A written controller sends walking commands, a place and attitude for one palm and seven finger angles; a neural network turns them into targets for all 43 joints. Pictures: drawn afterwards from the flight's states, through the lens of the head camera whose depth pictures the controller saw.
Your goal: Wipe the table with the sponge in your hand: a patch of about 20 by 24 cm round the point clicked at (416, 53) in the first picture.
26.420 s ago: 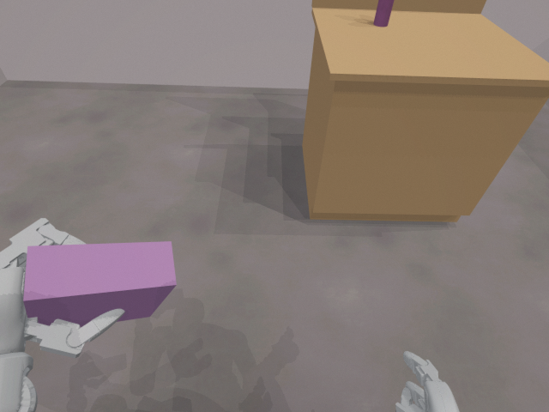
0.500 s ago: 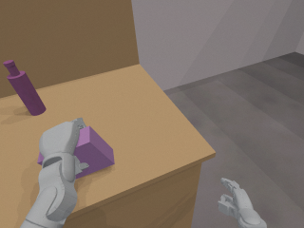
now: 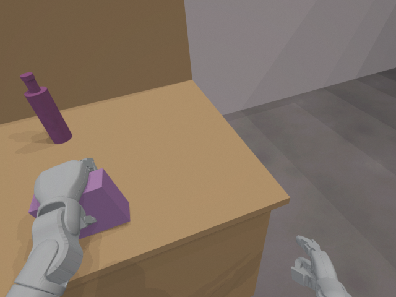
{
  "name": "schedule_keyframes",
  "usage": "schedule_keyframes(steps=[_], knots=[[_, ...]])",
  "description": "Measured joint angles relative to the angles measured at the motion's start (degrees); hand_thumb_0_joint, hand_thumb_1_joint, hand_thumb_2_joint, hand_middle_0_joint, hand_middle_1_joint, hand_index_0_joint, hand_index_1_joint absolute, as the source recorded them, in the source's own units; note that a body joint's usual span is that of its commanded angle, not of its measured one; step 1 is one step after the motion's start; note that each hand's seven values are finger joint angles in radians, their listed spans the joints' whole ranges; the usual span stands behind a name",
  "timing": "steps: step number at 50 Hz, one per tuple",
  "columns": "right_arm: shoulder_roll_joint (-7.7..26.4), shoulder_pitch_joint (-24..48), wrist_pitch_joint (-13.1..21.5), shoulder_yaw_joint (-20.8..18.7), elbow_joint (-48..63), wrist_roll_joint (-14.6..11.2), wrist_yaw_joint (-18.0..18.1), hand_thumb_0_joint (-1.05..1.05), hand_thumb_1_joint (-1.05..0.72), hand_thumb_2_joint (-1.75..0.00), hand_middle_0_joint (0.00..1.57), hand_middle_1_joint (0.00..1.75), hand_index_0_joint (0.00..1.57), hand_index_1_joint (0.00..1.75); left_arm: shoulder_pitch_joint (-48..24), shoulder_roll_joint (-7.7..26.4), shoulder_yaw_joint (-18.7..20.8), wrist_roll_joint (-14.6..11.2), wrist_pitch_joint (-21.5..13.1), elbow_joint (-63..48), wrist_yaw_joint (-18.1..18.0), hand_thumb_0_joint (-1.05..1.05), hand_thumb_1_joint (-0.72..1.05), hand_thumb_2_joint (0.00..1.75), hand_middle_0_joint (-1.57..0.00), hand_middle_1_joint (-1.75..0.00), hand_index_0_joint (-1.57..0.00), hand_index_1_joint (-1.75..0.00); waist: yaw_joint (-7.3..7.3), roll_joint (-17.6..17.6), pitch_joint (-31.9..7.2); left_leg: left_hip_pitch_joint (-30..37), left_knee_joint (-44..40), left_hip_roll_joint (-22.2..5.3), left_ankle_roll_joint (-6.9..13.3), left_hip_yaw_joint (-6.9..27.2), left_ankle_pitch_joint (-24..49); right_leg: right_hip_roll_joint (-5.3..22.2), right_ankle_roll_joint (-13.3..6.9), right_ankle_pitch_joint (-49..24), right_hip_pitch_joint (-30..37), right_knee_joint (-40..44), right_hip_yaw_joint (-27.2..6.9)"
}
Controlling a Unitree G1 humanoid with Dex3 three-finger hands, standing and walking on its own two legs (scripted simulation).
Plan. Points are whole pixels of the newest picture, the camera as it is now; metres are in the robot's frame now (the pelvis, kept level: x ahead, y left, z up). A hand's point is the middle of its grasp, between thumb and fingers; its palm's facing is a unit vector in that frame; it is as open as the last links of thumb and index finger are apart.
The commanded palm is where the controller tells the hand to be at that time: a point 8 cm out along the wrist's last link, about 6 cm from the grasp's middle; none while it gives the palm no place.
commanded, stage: wipe forward along the middle lane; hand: left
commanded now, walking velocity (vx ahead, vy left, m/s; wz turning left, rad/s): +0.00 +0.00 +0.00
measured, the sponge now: (90, 212) +0.25 +0.28 +0.07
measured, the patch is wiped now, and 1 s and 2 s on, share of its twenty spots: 1.00 1.00 1.00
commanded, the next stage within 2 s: slide back across to the first lane in 1.44 s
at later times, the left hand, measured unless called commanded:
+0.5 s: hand (76, 184) +0.28 +0.31 +0.11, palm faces -0.03 -0.06 -1.00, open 9.6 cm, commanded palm +0.27 +0.32 +0.15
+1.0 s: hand (76, 169) +0.33 +0.34 +0.11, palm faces -0.10 -0.02 -1.00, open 9.6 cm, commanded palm +0.32 +0.34 +0.14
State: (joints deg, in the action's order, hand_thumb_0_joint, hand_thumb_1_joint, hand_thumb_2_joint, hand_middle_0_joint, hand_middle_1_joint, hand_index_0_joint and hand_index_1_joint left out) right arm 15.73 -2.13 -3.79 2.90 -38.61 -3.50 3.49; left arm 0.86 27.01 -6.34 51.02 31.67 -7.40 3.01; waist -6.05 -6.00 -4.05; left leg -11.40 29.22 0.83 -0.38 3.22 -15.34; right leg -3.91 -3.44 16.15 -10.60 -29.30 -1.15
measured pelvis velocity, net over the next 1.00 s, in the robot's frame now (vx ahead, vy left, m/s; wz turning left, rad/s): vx -0.02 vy -0.01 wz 0.02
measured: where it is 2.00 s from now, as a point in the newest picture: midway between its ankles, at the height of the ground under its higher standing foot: outside the picture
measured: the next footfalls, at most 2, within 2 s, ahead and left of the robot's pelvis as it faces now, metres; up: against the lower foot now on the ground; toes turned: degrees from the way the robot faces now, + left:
none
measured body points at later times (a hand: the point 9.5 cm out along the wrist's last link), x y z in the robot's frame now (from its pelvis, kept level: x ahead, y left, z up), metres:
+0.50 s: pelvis -0.01 +0.00 +0.00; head -0.04 -0.05 +0.45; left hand +0.28 +0.31 +0.16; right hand +0.20 -0.24 -0.10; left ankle +0.01 +0.13 -0.74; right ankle +0.00 -0.08 -0.74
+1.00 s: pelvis -0.02 -0.01 +0.00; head -0.02 -0.04 +0.45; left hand +0.33 +0.33 +0.16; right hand +0.13 -0.26 -0.12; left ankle +0.01 +0.13 -0.74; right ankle +0.00 -0.08 -0.74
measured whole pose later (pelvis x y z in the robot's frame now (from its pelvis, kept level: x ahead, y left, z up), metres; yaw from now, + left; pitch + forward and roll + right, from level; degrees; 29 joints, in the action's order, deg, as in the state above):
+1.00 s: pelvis -0.02 -0.01 +0.00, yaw +1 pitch +3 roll +0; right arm 16.9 -10.9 -3.3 0.9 -42.2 -4.2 4.8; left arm -29.1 32.9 -0.4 55.7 10.2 40.2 2.2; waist -2.1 -5.0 -5.0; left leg -20.2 29.9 0.4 0.4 5.0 -13.1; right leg -4.4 -3.8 13.1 -18.2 -28.1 0.6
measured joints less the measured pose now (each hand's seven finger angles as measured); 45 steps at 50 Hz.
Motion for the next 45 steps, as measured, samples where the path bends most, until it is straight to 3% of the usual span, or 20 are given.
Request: schedule_keyframes(steps=[5, 23, 45], knots=[[-0.58, 0.34, 0.73, 0.27, -0.78, 0.28, 0.08, 0.02, -0.91, -0.9, 0.2, 0.3, 0.2, 0.3, -2.91, 0.02, -0.9, 1.94, -2.02, 4.57, 0.73, -0.04, -0.48, 1.05, -0.76, -1.37, -0.81, -1.36, 0.06, -0.09, -0.02, -0.16, -0.63, 0.14, 0.0, 0.08, 0.65, 0.16, 0.03, -0.44, -0.28, 0.31, 0.07], [0.79, -3.28, 1.47, -0.89, -2.45, 0.11, 1.25, 0.02, -0.91, -0.9, 0.2, 0.3, 0.2, 0.3, -12.65, 2.5, 3.17, 1.93, -10.57, 21.8, 1.3, -0.04, -0.51, 1.08, -0.77, -1.37, -0.83, -1.35, 1.58, 0.31, 0.28, -1.69, -1.1, -0.29, 0.09, 0.94, 1.57, -0.28, -0.27, -1.82, -1.13, 1.89, 0.88], [1.2, -8.2, 0.68, -2.02, -3.42, -0.62, 1.38, 0.01, -0.91, -0.9, 0.2, 0.3, 0.2, 0.3, -26.91, 5.27, 5.67, 4.3, -20.01, 43.27, -0.16, 0.0, -0.53, 1.1, -0.79, -1.35, -0.85, -1.34, 3.49, 0.74, -0.76, -7.59, 0.3, -0.41, 0.67, 1.57, 2.23, -0.5, -0.38, -2.94, -6.54, 1.35, 1.57]])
